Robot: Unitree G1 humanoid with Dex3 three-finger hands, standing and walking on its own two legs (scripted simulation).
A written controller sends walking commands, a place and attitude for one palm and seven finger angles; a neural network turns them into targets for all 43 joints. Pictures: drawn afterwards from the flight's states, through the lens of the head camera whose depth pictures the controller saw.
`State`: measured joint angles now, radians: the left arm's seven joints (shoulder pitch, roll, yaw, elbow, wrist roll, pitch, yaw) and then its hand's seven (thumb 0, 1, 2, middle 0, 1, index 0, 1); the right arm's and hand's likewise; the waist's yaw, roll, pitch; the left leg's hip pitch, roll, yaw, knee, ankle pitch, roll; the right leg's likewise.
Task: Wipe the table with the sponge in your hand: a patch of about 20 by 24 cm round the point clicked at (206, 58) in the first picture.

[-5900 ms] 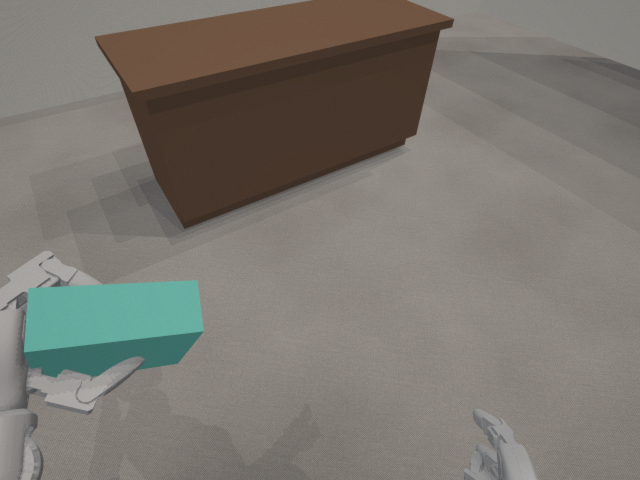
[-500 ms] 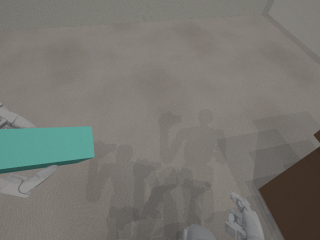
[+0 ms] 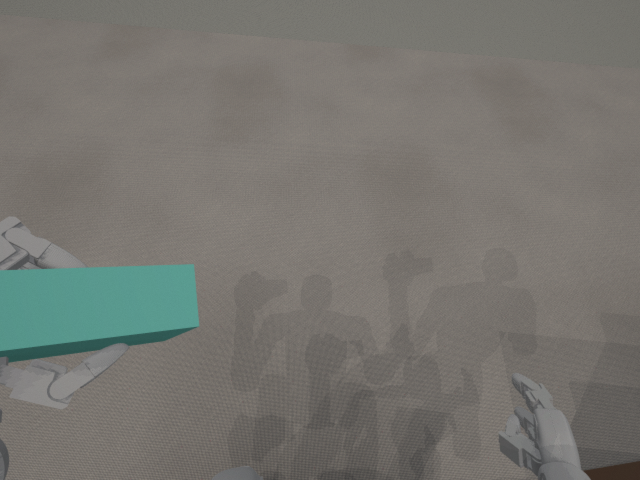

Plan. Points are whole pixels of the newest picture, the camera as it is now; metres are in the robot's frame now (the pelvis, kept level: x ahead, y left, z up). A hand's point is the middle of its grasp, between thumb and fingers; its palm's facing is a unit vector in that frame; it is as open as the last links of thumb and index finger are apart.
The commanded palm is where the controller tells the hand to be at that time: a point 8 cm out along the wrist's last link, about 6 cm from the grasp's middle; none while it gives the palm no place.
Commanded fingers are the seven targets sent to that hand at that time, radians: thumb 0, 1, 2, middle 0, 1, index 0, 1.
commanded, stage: walk to a spot facing it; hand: left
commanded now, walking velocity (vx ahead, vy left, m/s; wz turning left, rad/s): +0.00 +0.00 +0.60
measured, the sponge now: (126, 311) +0.24 +0.18 +0.16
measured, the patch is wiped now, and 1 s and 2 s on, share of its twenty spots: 0.00 0.00 0.00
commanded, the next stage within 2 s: none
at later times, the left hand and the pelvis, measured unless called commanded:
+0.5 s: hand out of the picture +0.11 +0.23 +0.17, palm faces +0.62 -0.63 -0.47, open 9.6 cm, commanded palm +0.05 +0.26 +0.18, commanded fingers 0.00 0.10 1.30 -1.20 -1.60 -1.20 -1.60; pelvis -0.02 -0.06 +0.00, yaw +18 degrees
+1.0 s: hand out of the picture -0.03 +0.24 +0.19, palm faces +0.81 -0.42 -0.40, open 9.6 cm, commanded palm -0.10 +0.24 +0.18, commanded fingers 0.00 0.10 1.30 -1.20 -1.60 -1.20 -1.60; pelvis -0.06 -0.08 +0.00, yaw +36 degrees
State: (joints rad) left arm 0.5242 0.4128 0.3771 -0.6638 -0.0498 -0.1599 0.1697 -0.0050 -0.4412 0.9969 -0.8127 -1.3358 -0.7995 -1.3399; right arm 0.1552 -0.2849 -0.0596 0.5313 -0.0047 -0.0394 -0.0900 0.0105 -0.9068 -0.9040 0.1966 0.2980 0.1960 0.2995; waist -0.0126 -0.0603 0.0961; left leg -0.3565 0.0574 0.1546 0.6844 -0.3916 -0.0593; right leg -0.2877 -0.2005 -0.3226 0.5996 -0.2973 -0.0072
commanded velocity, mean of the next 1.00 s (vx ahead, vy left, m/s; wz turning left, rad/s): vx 0.13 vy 0.00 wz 0.54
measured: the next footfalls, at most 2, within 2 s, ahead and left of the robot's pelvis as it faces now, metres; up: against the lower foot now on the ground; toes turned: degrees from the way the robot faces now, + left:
left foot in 0.04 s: +0.05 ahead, +0.13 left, +0.00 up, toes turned +10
right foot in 0.40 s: +0.06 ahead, -0.13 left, +0.00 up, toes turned +9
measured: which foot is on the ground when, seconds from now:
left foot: up 0.00-0.02, down 0.04-0.40, up 0.42-0.80, down 0.82-1.00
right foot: down 0.00-0.04, up 0.06-0.38, down 0.40-0.82, up 0.84-1.00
